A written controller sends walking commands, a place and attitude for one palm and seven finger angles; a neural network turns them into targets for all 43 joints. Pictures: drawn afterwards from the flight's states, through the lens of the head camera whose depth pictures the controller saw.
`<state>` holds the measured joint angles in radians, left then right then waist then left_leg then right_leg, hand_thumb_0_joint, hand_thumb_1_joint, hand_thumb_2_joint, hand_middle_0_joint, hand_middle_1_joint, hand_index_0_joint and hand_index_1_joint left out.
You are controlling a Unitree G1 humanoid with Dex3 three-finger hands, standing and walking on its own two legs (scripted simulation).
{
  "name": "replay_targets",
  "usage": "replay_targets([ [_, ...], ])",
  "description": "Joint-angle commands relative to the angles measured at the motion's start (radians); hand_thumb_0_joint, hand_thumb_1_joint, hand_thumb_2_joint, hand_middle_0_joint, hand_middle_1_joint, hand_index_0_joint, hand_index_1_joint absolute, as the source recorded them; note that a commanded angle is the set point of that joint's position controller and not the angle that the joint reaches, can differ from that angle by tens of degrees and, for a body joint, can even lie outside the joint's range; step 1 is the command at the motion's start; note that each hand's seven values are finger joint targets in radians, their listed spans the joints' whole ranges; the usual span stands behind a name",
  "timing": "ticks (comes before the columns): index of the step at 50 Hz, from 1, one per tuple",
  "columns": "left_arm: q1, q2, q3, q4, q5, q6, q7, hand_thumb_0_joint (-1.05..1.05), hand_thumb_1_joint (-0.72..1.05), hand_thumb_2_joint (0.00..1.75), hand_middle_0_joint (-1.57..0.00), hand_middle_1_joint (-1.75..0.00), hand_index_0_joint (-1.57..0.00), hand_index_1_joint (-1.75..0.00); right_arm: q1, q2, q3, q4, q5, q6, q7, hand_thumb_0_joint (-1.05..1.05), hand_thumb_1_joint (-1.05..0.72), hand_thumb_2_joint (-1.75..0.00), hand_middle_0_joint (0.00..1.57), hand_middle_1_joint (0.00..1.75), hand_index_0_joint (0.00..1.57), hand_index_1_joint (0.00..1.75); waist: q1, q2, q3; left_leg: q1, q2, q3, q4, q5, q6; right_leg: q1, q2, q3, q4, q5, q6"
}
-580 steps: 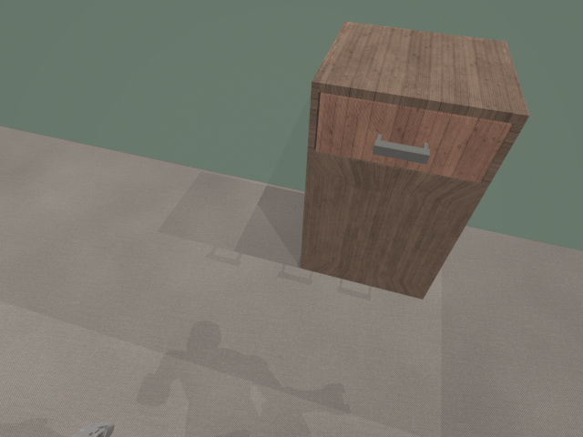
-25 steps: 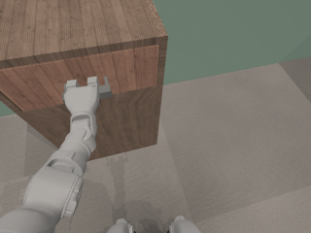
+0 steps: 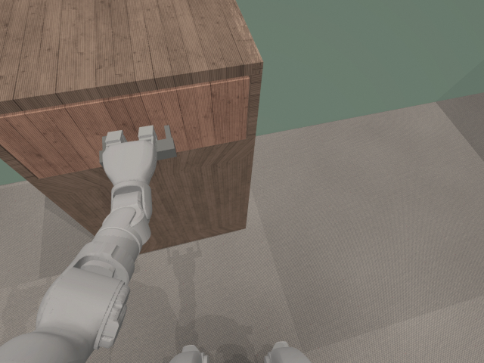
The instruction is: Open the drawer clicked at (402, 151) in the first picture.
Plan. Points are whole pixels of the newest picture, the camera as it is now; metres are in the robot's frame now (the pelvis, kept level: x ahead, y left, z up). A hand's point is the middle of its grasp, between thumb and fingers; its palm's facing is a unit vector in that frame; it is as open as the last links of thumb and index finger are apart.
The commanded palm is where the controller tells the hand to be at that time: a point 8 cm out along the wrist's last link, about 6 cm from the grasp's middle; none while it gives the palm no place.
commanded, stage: pull the drawer open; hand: left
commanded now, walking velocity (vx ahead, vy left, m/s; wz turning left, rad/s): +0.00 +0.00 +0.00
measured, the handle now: (138, 144) +0.52 +0.18 -0.01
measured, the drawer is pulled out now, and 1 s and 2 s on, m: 0.00 0.11 0.22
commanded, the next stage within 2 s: none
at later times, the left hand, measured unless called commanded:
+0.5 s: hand (142, 196) +0.41 +0.16 -0.03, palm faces -0.02 -0.05 -1.00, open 6.6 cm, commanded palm +0.37 +0.16 +0.02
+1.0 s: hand (146, 227) +0.35 +0.15 -0.03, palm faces -0.02 -0.06 -1.00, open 6.6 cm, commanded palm +0.31 +0.15 +0.02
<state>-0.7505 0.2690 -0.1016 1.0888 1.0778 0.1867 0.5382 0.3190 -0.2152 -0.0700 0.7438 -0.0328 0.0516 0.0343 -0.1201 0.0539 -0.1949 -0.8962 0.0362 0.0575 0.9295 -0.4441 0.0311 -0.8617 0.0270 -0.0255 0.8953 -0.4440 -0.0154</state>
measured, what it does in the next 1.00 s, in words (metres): stands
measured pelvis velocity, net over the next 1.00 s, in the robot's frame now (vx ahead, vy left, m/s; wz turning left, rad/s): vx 0.00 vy -0.01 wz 0.01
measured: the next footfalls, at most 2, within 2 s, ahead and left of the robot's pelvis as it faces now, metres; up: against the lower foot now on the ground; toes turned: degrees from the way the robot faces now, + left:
none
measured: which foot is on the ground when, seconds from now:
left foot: down 0.00-1.00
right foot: down 0.00-1.00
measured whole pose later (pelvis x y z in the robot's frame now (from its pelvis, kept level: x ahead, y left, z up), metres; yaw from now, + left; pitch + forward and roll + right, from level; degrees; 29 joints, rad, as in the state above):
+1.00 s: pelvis +0.00 -0.01 +0.01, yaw +1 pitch +17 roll +0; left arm -0.34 0.15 -0.23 0.75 1.09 0.24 0.55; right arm 0.23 -0.20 -0.06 0.69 -0.01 0.08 0.02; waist -0.03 0.04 -0.19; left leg -0.72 0.03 0.06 0.85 -0.42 0.02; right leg -0.70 0.02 -0.02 0.84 -0.43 -0.03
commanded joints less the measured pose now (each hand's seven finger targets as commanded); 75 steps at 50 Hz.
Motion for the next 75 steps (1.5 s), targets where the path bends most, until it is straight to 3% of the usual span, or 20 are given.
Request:
replay_targets([
  [1, -0.347, 0.119, 0.028, -0.147, 0.003, -0.010, 0.040, 0.00, 0.90, 0.90, -0.40, -1.35, -0.40, -1.35, 0.138, -0.152, -0.052, -0.048, -0.002, -0.021, -0.006, 0.00, -0.90, -0.90, 0.20, 0.30, 0.20, 0.30, -0.008, 0.003, -0.426, 0.355, -0.031, -0.047, -0.043, 0.546, 0.004, 0.201, 0.028, -0.009, -0.065, 0.524, -0.011],
  [5, -0.288, 0.088, 0.020, -0.159, -0.004, -0.011, 0.036, 0.00, 0.90, 0.90, -0.40, -1.35, -0.40, -1.35, 0.128, -0.148, -0.055, -0.060, -0.004, -0.018, -0.002, 0.00, -0.90, -0.90, 0.20, 0.30, 0.20, 0.30, 0.009, 0.000, -0.456, 0.371, -0.035, -0.042, -0.041, 0.580, 0.003, 0.230, 0.029, -0.008, -0.067, 0.555, -0.013],
  [8, -0.241, 0.074, 0.005, -0.181, -0.009, -0.013, 0.028, 0.00, 0.90, 0.90, -0.40, -1.35, -0.40, -1.35, 0.119, -0.147, -0.054, -0.070, 0.002, -0.015, -0.002, 0.00, -0.90, -0.90, 0.20, 0.30, 0.20, 0.30, 0.014, -0.018, -0.436, 0.365, -0.033, -0.039, -0.051, 0.566, 0.003, 0.243, 0.028, -0.007, -0.076, 0.558, -0.011],
  [10, -0.183, 0.088, 0.027, -0.199, -0.017, -0.015, 0.026, 0.00, 0.90, 0.90, -0.40, -1.35, -0.40, -1.35, 0.111, -0.145, -0.053, -0.079, 0.003, -0.013, -0.002, 0.00, -0.90, -0.90, 0.20, 0.30, 0.20, 0.30, 0.037, -0.022, -0.456, 0.363, -0.037, -0.034, -0.057, 0.579, 0.004, 0.285, 0.027, -0.004, -0.076, 0.587, -0.014],
  [18, -0.002, 0.044, 0.004, -0.312, -0.020, -0.003, 0.034, 0.00, 0.90, 0.90, -0.40, -1.35, -0.40, -1.35, 0.068, -0.138, -0.052, -0.105, 0.010, -0.008, 0.000, 0.00, -0.90, -0.90, 0.20, 0.30, 0.20, 0.30, 0.066, -0.053, -0.412, 0.381, -0.039, -0.023, -0.089, 0.602, 0.004, 0.341, 0.024, -0.002, -0.103, 0.638, -0.012],
  [26, 0.053, 0.015, -0.022, -0.371, -0.001, 0.031, 0.054, 0.00, 0.90, 0.90, -0.40, -1.35, -0.40, -1.35, 0.016, -0.131, -0.052, -0.113, 0.013, -0.002, -0.002, 0.00, -0.90, -0.90, 0.20, 0.30, 0.20, 0.30, 0.068, -0.062, -0.356, 0.404, -0.040, -0.024, -0.106, 0.569, 0.002, 0.328, 0.024, -0.007, -0.117, 0.594, -0.017],
  [28, 0.032, -0.021, -0.056, -0.364, 0.000, 0.036, 0.055, 0.00, 0.90, 0.90, -0.40, -1.35, -0.40, -1.35, 0.001, -0.127, -0.048, -0.116, 0.014, -0.004, -0.005, 0.00, -0.90, -0.90, 0.20, 0.30, 0.20, 0.30, 0.060, -0.062, -0.321, 0.395, -0.044, -0.022, -0.115, 0.520, 0.001, 0.311, 0.025, -0.011, -0.124, 0.552, -0.018],
  [31, 0.026, 0.029, -0.020, -0.380, 0.009, 0.037, 0.062, 0.00, 0.90, 0.90, -0.40, -1.35, -0.40, -1.35, -0.016, -0.124, -0.046, -0.119, 0.013, 0.001, -0.014, 0.00, -0.90, -0.90, 0.20, 0.30, 0.20, 0.30, 0.076, -0.047, -0.353, 0.396, -0.050, -0.016, -0.113, 0.509, 0.001, 0.336, 0.019, 0.001, -0.119, 0.564, -0.021],
  [34, 0.069, -0.029, -0.060, -0.375, 0.006, 0.042, 0.060, 0.00, 0.90, 0.90, -0.40, -1.35, -0.40, -1.35, -0.035, -0.118, -0.042, -0.132, 0.016, -0.001, -0.014, 0.00, -0.90, -0.90, 0.20, 0.30, 0.20, 0.30, 0.078, -0.066, -0.319, 0.391, -0.052, -0.019, -0.120, 0.484, -0.001, 0.321, 0.023, -0.008, -0.125, 0.530, -0.023],
  [36, 0.088, -0.004, -0.040, -0.380, 0.010, 0.038, 0.060, 0.00, 0.90, 0.90, -0.40, -1.35, -0.40, -1.35, -0.040, -0.117, -0.042, -0.133, 0.016, 0.000, -0.015, 0.00, -0.90, -0.90, 0.20, 0.30, 0.20, 0.30, 0.086, -0.079, -0.333, 0.389, -0.054, -0.018, -0.118, 0.491, 0.000, 0.343, 0.019, -0.002, -0.122, 0.553, -0.022],
  [42, 0.183, -0.051, -0.078, -0.451, 0.004, 0.035, 0.056, 0.00, 0.90, 0.90, -0.40, -1.35, -0.40, -1.35, -0.071, -0.111, -0.039, -0.160, 0.018, -0.004, -0.014, 0.00, -0.90, -0.90, 0.20, 0.30, 0.20, 0.30, 0.096, -0.089, -0.327, 0.391, -0.058, -0.014, -0.121, 0.484, -0.001, 0.364, 0.016, -0.001, -0.125, 0.584, -0.021],
  [45, 0.194, -0.035, -0.070, -0.485, 0.010, 0.034, 0.059, 0.00, 0.90, 0.90, -0.40, -1.35, -0.40, -1.35, -0.085, -0.111, -0.041, -0.161, 0.017, -0.004, -0.016, 0.00, -0.90, -0.90, 0.20, 0.30, 0.20, 0.30, 0.098, -0.085, -0.324, 0.396, -0.058, -0.015, -0.122, 0.474, -0.001, 0.366, 0.016, 0.005, -0.130, 0.568, -0.023],
  [46, 0.229, -0.042, -0.075, -0.497, 0.010, 0.038, 0.060, 0.00, 0.90, 0.90, -0.40, -1.35, -0.40, -1.35, -0.087, -0.109, -0.039, -0.166, 0.018, -0.004, -0.014, 0.00, -0.90, -0.90, 0.20, 0.30, 0.20, 0.30, 0.108, -0.082, -0.333, 0.401, -0.059, -0.012, -0.125, 0.474, -0.001, 0.375, 0.015, 0.003, -0.128, 0.573, -0.024],
  [47, 0.232, -0.083, -0.117, -0.493, 0.007, 0.043, 0.056, 0.00, 0.90, 0.90, -0.40, -1.35, -0.40, -1.35, -0.095, -0.107, -0.038, -0.167, 0.020, -0.005, -0.013, 0.00, -0.90, -0.90, 0.20, 0.30, 0.20, 0.30, 0.095, -0.085, -0.304, 0.398, -0.061, -0.015, -0.127, 0.453, -0.001, 0.359, 0.016, 0.000, -0.135, 0.554, -0.023],
  [56, 0.307, -0.055, -0.102, -0.558, 0.011, 0.048, 0.061, 0.00, 0.90, 0.90, -0.40, -1.35, -0.40, -1.35, -0.129, -0.108, -0.033, -0.175, 0.023, -0.009, -0.014, 0.00, -0.90, -0.90, 0.20, 0.30, 0.20, 0.30, 0.115, -0.101, -0.271, 0.390, -0.065, -0.013, -0.146, 0.399, 0.000, 0.375, 0.013, 0.008, -0.148, 0.505, -0.026],
  [60, 0.359, -0.068, -0.118, -0.596, 0.012, 0.047, 0.057, 0.00, 0.90, 0.90, -0.40, -1.35, -0.40, -1.35, -0.149, -0.106, -0.034, -0.182, 0.022, -0.010, -0.014, 0.00, -0.90, -0.90, 0.20, 0.30, 0.20, 0.30, 0.122, -0.106, -0.276, 0.403, -0.065, -0.013, -0.147, 0.406, -0.001, 0.387, 0.013, 0.010, -0.151, 0.515, -0.029],
  [63, 0.408, -0.120, -0.174, -0.630, 0.010, 0.048, 0.052, 0.00, 0.90, 0.90, -0.40, -1.35, -0.40, -1.35, -0.163, -0.101, -0.033, -0.195, 0.025, -0.008, -0.006, 0.00, -0.90, -0.90, 0.20, 0.30, 0.20, 0.30, 0.118, -0.101, -0.255, 0.420, -0.063, -0.018, -0.148, 0.418, 0.000, 0.370, 0.013, 0.001, -0.149, 0.513, -0.029],
  [70, 0.416, -0.097, -0.171, -0.662, 0.021, 0.047, 0.049, 0.00, 0.90, 0.90, -0.40, -1.35, -0.40, -1.35, -0.192, -0.105, -0.024, -0.204, 0.026, -0.008, -0.008, 0.00, -0.90, -0.90, 0.20, 0.30, 0.20, 0.30, 0.122, -0.109, -0.219, 0.406, -0.067, -0.023, -0.154, 0.358, 0.000, 0.356, 0.013, 0.009, -0.158, 0.438, -0.033],
  [72, 0.424, -0.125, -0.200, -0.649, 0.024, 0.050, 0.046, 0.00, 0.90, 0.90, -0.40, -1.35, -0.40, -1.35, -0.198, -0.101, -0.022, -0.207, 0.028, -0.008, -0.010, 0.00, -0.90, -0.90, 0.20, 0.30, 0.20, 0.30, 0.114, -0.113, -0.194, 0.403, -0.068, -0.023, -0.153, 0.337, 0.001, 0.338, 0.011, 0.007, -0.161, 0.414, -0.029],
  [75, 0.447, -0.118, -0.197, -0.681, 0.026, 0.050, 0.043, 0.00, 0.90, 0.90, -0.40, -1.35, -0.40, -1.35, -0.208, -0.101, -0.021, -0.215, 0.027, -0.007, -0.010, 0.00, -0.90, -0.90, 0.20, 0.30, 0.20, 0.30, 0.130, -0.098, -0.224, 0.412, -0.071, -0.025, -0.151, 0.349, 0.000, 0.355, 0.012, 0.011, -0.156, 0.420, -0.035],
])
